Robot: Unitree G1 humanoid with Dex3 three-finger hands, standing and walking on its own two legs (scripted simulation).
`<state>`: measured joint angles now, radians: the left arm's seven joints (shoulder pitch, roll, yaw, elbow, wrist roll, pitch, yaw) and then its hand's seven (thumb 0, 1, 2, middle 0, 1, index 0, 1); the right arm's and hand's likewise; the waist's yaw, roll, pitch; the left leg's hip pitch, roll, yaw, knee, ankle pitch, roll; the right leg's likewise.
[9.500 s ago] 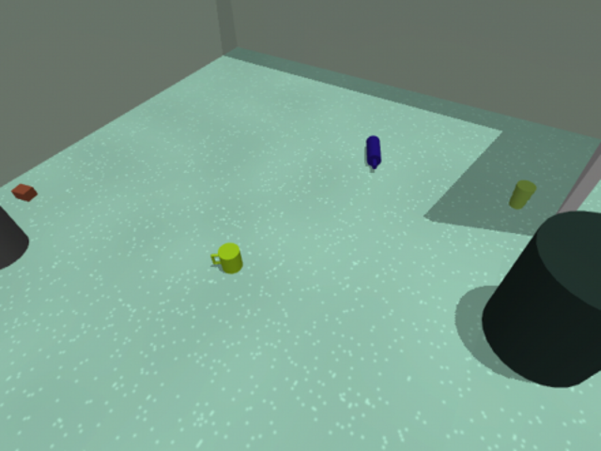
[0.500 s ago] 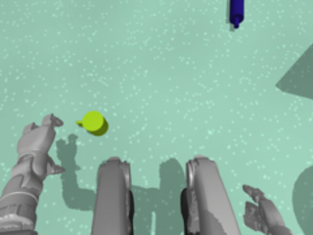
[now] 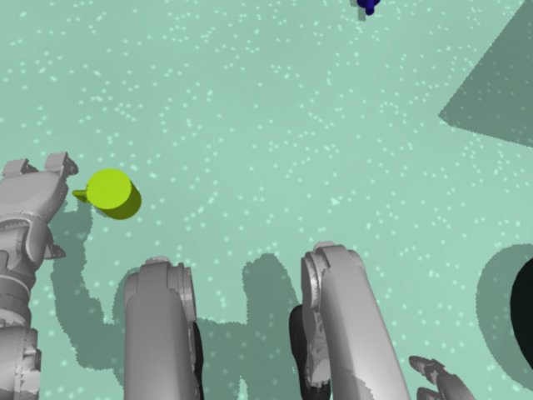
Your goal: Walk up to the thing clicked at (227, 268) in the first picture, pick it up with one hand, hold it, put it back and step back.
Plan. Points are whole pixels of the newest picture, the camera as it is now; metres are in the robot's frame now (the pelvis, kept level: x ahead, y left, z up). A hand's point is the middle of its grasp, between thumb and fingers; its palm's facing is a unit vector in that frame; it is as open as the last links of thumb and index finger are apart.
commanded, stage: rise first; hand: left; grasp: from above
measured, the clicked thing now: (107, 195) +0.49 +0.30 -0.33
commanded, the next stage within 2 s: none
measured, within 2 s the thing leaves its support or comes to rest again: neither
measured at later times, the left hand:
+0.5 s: hand (67, 208) +0.42 +0.32 -0.19, palm faces -0.46 -0.06 -0.89, open 14.0 cm
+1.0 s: hand (73, 204) +0.44 +0.32 -0.21, palm faces -0.46 -0.07 -0.89, open 14.0 cm
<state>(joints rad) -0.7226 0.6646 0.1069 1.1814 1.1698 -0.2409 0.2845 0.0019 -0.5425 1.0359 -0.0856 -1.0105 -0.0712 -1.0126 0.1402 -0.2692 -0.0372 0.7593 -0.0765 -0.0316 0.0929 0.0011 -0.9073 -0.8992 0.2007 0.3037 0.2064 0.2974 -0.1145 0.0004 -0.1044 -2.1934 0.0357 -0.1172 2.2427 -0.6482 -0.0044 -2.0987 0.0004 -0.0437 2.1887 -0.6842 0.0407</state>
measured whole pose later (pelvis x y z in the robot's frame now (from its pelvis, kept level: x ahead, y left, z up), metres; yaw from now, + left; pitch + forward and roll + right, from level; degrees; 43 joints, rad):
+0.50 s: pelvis +0.00 +0.00 -0.03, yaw -1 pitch +34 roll -7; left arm -0.84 0.72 0.12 1.34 1.26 -0.26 0.36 0.00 -0.51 0.98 -0.08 -1.06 -0.09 -1.04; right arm 0.12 -0.26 0.00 0.76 -0.13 -0.04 0.12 0.00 -0.91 -0.90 0.20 0.30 0.21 0.30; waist -0.15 -0.02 -0.07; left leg -2.29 0.03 -0.14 2.35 -0.66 -0.01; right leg -2.19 0.01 -0.05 2.29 -0.69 0.04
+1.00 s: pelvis +0.01 +0.00 -0.04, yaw -2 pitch +34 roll -8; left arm -0.87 0.75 0.13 1.39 1.27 -0.27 0.39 0.00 -0.51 0.98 -0.08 -1.07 -0.09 -1.04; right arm 0.12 -0.27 0.03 0.77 -0.14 -0.04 0.13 0.00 -0.91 -0.90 0.20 0.30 0.21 0.30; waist -0.17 -0.02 -0.05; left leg -2.32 0.03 -0.15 2.39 -0.67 -0.02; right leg -2.22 0.02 -0.06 2.32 -0.70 0.05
